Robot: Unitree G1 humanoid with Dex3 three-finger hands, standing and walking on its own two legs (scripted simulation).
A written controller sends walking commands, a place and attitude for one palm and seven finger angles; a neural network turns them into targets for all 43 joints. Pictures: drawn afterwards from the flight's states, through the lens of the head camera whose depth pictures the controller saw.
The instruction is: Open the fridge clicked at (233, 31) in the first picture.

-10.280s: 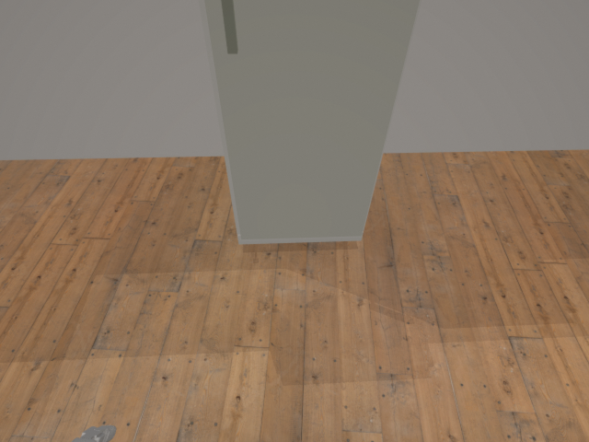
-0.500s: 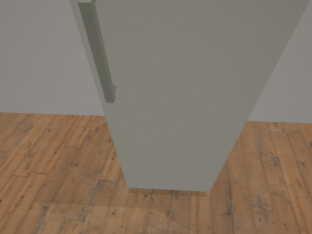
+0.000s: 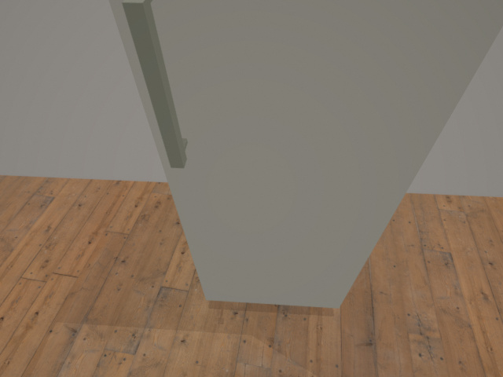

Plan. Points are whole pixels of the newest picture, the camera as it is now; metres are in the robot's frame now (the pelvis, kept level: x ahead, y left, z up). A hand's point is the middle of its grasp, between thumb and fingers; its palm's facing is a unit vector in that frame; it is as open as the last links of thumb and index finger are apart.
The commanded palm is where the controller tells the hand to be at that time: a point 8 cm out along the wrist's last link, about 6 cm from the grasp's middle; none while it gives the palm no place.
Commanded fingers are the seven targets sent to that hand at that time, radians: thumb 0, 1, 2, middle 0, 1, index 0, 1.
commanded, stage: raise the hand to about handle height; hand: left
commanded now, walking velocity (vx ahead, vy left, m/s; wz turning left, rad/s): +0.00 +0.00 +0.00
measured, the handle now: (165, 91) +0.46 +0.15 +0.23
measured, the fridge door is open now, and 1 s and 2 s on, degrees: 0 0 0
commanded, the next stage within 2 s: none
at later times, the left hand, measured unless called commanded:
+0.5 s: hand (109, 370) +0.14 +0.21 -0.01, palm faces +0.13 -0.99 -0.03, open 8.9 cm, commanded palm +0.13 +0.26 +0.03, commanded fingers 0.00 0.32 0.65 -0.24 -0.68 -0.24 -0.68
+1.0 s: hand (66, 278) +0.22 +0.25 +0.11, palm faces +0.08 -0.99 -0.11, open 12.0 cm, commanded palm +0.17 +0.30 +0.13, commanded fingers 0.00 -0.27 0.40 -0.28 -1.05 -0.28 -1.05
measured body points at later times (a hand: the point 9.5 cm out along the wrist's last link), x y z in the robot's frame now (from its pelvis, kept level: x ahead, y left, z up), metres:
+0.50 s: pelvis -0.01 -0.01 -0.07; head +0.01 +0.01 +0.38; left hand +0.12 +0.26 -0.01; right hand +0.25 -0.24 -0.07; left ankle -0.04 +0.11 -0.74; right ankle +0.06 -0.10 -0.74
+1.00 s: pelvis +0.01 +0.01 -0.02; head +0.01 +0.01 +0.43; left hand +0.21 +0.31 +0.11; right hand +0.19 -0.23 -0.09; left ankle -0.04 +0.11 -0.74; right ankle +0.06 -0.10 -0.74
